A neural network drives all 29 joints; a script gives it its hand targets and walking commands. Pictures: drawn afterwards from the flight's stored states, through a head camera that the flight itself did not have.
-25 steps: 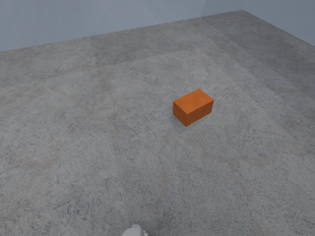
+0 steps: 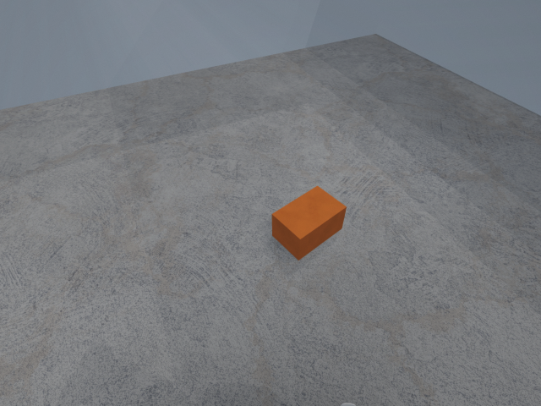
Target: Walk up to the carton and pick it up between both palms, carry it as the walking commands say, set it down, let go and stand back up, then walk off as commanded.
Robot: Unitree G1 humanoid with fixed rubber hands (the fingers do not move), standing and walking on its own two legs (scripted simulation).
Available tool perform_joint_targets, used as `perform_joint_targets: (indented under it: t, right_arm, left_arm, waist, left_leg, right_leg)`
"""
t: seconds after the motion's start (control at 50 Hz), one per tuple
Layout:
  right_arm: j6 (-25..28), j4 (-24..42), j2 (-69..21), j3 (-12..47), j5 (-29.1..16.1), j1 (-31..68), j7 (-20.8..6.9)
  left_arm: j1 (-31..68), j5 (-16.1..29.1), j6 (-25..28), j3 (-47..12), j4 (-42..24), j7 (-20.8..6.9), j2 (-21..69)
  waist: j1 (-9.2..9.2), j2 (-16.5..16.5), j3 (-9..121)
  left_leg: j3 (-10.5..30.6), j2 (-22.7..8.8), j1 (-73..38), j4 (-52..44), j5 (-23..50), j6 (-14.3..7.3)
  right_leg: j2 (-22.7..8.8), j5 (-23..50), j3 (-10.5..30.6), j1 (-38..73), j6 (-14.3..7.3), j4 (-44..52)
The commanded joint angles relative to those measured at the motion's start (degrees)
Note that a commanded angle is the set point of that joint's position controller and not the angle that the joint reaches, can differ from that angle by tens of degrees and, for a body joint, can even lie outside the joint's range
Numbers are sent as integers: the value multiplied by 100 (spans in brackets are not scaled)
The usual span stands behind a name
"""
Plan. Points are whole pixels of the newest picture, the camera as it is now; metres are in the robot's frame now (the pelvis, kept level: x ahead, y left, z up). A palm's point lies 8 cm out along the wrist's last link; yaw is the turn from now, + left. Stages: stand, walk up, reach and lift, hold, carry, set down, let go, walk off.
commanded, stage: walk up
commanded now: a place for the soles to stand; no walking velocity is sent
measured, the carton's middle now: (308, 221) +1.06 -0.16 -0.70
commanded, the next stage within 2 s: none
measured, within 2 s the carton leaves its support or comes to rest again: neither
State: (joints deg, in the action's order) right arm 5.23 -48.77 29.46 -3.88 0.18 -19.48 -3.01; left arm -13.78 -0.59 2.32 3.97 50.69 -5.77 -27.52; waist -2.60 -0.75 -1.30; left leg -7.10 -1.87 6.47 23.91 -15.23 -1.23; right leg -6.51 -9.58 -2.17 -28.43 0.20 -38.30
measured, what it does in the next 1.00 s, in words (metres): walks ahead: right foot, then left foot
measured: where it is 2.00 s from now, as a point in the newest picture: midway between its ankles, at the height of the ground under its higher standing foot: (289, 337)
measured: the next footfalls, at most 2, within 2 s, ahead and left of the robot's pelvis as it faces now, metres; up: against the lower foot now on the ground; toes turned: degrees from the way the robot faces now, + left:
right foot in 0.10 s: +0.19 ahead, -0.14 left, +0.00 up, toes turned -5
left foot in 0.52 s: +0.36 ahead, +0.10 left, +0.00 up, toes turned +7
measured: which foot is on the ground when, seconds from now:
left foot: down 0.00-0.10, up 0.12-0.50, down 0.52-0.96, up 0.98-1.00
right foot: up 0.00-0.08, down 0.10-0.54, up 0.56-0.94, down 0.96-1.00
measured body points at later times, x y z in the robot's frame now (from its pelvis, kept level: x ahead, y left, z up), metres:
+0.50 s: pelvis +0.20 -0.03 -0.01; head +0.20 -0.01 +0.44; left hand +0.21 +0.32 -0.11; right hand +0.35 -0.36 -0.08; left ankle +0.32 +0.10 -0.73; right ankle +0.15 -0.14 -0.74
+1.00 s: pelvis +0.37 -0.05 -0.02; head +0.37 -0.07 +0.43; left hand +0.48 +0.31 -0.08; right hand +0.43 -0.40 -0.12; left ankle +0.32 +0.09 -0.72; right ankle +0.45 -0.16 -0.74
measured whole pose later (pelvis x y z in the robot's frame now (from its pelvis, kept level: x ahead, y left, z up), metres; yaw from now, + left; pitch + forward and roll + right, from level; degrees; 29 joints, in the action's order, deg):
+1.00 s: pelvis +0.37 -0.05 -0.02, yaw +1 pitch -2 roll +0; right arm 3.0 -47.7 29.4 -3.2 0.2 -19.8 -2.7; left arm -14.4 -0.9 4.7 4.7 48.3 -3.4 -28.5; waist -2.0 2.8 -0.9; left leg -2.5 -3.8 15.4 46.8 -25.2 -2.2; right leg -1.9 -11.6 -4.4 -20.7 -1.4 -34.1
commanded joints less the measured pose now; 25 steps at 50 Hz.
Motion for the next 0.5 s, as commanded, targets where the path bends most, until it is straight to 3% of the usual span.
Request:
perform_joint_targets:
  t: [0.0, 0.04, 0.06, 0.08, 0.1, 0.12, 0.14, 0.18, 0.22, 0.28, 0.34, 0.4, 0.44, 0.48]
  right_arm:
    - [50, 389, 1274, -343, -54, 347, 27]
    - [14, 382, 1133, -260, -50, 312, 36]
    - [13, 402, 874, -148, -22, 142, 44]
    - [35, 567, 368, 28, -40, -70, 48]
    - [-15, 526, 688, -26, -77, 17, 105]
    - [-59, 463, 966, -76, -32, 227, 149]
    - [-45, 349, 979, -85, 4, 269, 155]
    - [-103, 202, 867, -87, -23, -7, 114]
    - [-153, 228, 776, -76, -18, 69, 44]
    - [-206, 282, 637, -96, 68, 412, -62]
    - [-198, 375, 572, -137, 71, 815, -127]
    - [-159, 419, 546, -179, 48, 1060, -141]
    - [-111, 381, 531, -201, 34, 1004, -132]
    - [-36, 124, 692, -263, 45, 269, -54]
  left_arm:
    - [486, 9, 149, 250, -350, 2, -777]
    - [172, 4, 216, 286, -217, 63, -849]
    - [-472, -13, 281, 387, -31, 146, -1076]
    - [-1140, -46, 343, 552, 2, 251, -1691]
    - [-1137, 4, 375, 553, -139, 337, -1988]
    - [-831, 83, 371, 498, -208, 361, -1829]
    - [-582, 152, 360, 468, -246, 370, -1530]
    - [-325, 164, 343, 388, -385, 402, -1250]
    - [-286, 159, 327, 317, -485, 379, -1143]
    - [-358, 99, 351, 324, -604, 356, -1165]
    - [-336, 53, 358, 335, -703, 304, -1249]
    - [-322, 32, 330, 332, -738, 274, -1329]
    - [-279, 28, 314, 311, -731, 278, -1345]
    - [-347, 9, 288, 190, -757, 296, -1090]
  waist:
    - [116, 565, -218]
    - [356, 223, -9]
    - [651, -525, 424]
    - [915, -2147, 833]
    - [892, -1653, 429]
    - [828, -647, 232]
    - [679, -378, 213]
    - [411, -727, 90]
    - [322, -878, -58]
    - [415, -761, -158]
    - [491, -628, -207]
    - [489, -587, -292]
    - [377, -447, -316]
    - [31, 187, 122]
  left_leg:
    - [939, -1356, 916, -926, -984, -938]
    - [683, -1189, 1090, -46, -596, -773]
    - [294, -812, 1610, 1384, -67, -586]
    - [-8, -175, 2854, 3381, -941, -289]
    - [702, 252, 3692, 4016, -1368, -118]
    - [1001, -12, 3663, 4279, -978, -124]
    - [1117, -219, 3482, 4143, -625, -142]
    - [1136, -416, 2983, 3702, -475, -18]
    - [856, -394, 2618, 3042, -212, 122]
    - [631, -375, 2347, 2209, 95, 178]
    - [467, -399, 2056, 1510, 582, 132]
    - [364, -342, 1665, 1105, 796, 102]
    - [321, -269, 1205, 806, 885, 58]
    - [224, 55, -43, 423, 276, -125]
  right_leg:
    - [219, 28, -261, 742, -116, 445]
    - [352, -222, -223, 1569, -221, 879]
    - [269, -894, 198, 2763, -394, 1280]
    - [-1197, -2085, 2470, 3833, -826, 2032]
    - [-1864, -1899, 3830, 3774, -1172, 2521]
    - [-1747, -1054, 3423, 3607, -1318, 2439]
    - [-1358, 49, 2641, 3384, -1215, 2171]
    - [-960, 1149, 1477, 2698, -1040, 2093]
    - [-733, 1318, 853, 2195, -1176, 2181]
    - [-697, 400, 635, 1851, -1257, 2410]
    - [-775, -690, 645, 1616, -1185, 2587]
    - [-839, -1265, 681, 1376, -1137, 2566]
    - [-837, -1070, 622, 1210, -1101, 2312]
    - [-450, 19, 188, 985, -878, 964]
